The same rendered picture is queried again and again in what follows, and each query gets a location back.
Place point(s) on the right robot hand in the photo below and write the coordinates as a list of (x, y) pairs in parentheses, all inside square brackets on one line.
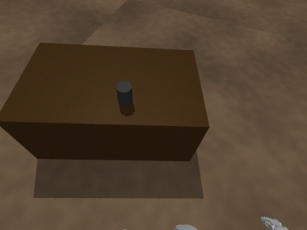
[(272, 224)]

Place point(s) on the can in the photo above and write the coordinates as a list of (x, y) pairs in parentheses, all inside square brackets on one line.
[(124, 92)]

